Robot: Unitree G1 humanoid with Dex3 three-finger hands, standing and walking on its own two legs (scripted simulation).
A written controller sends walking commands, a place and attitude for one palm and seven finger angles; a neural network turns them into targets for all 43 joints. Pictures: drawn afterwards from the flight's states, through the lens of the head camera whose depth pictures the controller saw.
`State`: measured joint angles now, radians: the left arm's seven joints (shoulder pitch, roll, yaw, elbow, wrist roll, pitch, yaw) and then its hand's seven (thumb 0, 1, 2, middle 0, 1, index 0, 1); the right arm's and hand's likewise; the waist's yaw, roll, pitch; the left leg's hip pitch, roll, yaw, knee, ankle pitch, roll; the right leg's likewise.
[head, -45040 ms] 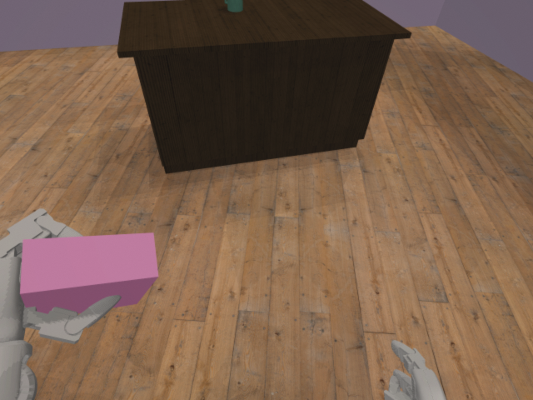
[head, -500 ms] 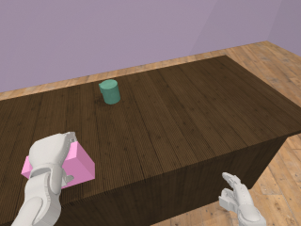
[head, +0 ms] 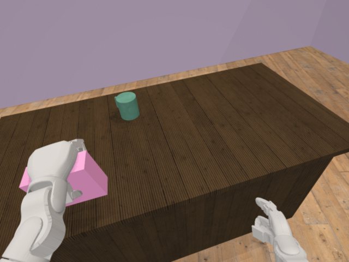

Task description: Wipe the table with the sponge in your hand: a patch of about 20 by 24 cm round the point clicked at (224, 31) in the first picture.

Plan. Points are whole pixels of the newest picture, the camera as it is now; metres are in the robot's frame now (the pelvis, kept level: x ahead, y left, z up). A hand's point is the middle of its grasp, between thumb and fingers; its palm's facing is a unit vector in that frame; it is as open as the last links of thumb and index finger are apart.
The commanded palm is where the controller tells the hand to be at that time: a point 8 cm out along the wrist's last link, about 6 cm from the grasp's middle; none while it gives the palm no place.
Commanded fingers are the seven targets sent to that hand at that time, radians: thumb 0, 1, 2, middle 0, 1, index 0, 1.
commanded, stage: lift the sponge slowly off the table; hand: left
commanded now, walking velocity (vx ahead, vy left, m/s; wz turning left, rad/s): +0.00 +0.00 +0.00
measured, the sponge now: (73, 185) +0.24 +0.29 +0.07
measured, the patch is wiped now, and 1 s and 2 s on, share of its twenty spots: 1.00 1.00 1.00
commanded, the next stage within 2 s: bring the sponge back beside the body in 0.30 s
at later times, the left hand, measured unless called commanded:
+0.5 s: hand (65, 170) +0.24 +0.29 +0.12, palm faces +0.08 -0.12 -0.99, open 9.1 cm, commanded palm +0.20 +0.29 +0.19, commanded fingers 0.00 0.10 1.30 -1.20 -1.60 -1.20 -1.60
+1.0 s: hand (60, 180) +0.21 +0.28 +0.12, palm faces +0.13 -0.14 -0.98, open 9.1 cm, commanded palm +0.18 +0.28 +0.19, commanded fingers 0.00 0.10 1.30 -1.20 -1.60 -1.20 -1.60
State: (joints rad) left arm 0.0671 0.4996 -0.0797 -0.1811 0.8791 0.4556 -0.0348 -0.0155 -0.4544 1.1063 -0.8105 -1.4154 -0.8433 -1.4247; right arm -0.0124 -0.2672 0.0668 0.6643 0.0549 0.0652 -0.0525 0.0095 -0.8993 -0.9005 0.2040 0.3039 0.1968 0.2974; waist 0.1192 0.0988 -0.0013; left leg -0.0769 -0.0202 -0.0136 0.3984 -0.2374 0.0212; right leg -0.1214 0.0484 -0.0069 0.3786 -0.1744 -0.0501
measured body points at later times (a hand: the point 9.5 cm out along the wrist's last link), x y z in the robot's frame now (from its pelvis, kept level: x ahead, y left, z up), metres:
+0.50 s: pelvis +0.00 +0.00 +0.00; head -0.03 -0.04 +0.45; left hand +0.23 +0.29 +0.17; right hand +0.26 -0.20 -0.07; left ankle -0.01 +0.11 -0.74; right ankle +0.03 -0.09 -0.74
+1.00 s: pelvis +0.00 +0.00 +0.00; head -0.03 -0.04 +0.45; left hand +0.20 +0.29 +0.17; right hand +0.26 -0.19 -0.06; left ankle -0.01 +0.11 -0.74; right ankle +0.03 -0.09 -0.74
